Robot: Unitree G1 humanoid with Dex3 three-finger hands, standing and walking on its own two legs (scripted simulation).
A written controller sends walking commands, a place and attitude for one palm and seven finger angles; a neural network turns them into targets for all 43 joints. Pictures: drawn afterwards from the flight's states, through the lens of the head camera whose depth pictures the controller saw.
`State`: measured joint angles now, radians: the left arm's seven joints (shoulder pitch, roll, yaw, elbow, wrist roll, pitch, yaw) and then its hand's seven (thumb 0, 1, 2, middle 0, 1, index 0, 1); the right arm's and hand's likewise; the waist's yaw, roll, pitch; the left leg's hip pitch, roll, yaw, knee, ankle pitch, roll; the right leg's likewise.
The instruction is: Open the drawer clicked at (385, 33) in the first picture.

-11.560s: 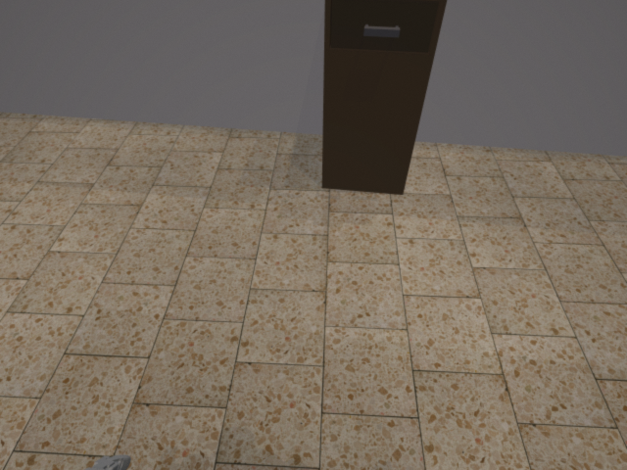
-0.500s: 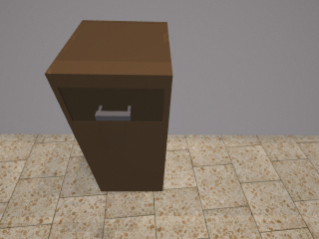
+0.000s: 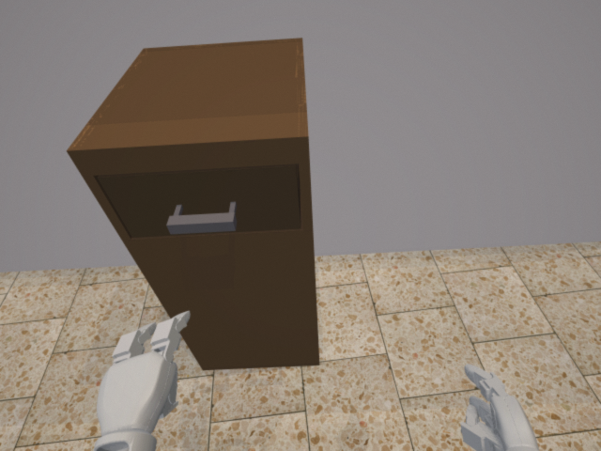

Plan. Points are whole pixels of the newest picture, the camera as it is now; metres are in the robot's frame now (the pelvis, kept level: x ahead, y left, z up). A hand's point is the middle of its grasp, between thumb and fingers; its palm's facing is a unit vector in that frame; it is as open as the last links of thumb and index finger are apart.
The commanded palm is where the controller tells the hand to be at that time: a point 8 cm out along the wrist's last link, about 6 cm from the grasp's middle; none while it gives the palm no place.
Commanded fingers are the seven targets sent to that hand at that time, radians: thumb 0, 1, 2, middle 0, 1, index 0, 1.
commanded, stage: raise the hand with hooked fingers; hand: left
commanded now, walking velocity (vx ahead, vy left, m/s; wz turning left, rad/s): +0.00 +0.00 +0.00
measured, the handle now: (204, 215) +0.51 +0.22 +0.01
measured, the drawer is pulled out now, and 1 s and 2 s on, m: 0.00 0.00 0.00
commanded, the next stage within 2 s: move the hooked fingers above the handle in 1.58 s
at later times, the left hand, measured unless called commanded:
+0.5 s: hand (147, 355) +0.24 +0.22 +0.02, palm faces -0.01 -0.10 -0.99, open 10.9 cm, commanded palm +0.22 +0.23 +0.08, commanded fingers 0.00 -0.08 0.48 -0.27 -0.93 -0.27 -0.93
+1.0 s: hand (116, 280) +0.31 +0.26 +0.10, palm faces +0.08 -0.07 -0.99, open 13.5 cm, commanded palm +0.28 +0.26 +0.16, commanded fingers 0.00 -0.50 0.30 -0.30 -1.20 -0.30 -1.20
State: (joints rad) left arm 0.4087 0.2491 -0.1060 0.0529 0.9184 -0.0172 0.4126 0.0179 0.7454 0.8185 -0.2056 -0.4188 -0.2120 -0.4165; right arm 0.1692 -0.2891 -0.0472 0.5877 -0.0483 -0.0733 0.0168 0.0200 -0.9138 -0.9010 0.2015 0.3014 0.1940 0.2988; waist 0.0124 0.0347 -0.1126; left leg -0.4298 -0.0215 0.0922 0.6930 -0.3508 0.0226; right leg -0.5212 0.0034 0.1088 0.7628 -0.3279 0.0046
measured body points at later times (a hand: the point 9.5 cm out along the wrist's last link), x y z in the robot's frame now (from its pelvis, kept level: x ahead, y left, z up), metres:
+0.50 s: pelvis +0.04 -0.02 +0.00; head +0.08 -0.06 +0.45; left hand +0.24 +0.23 +0.08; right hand +0.26 -0.20 -0.11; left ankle +0.00 +0.11 -0.71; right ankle +0.04 -0.12 -0.71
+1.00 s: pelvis +0.04 +0.00 +0.02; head +0.06 -0.03 +0.47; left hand +0.30 +0.26 +0.15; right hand +0.27 -0.19 -0.08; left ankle +0.00 +0.11 -0.71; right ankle +0.04 -0.12 -0.71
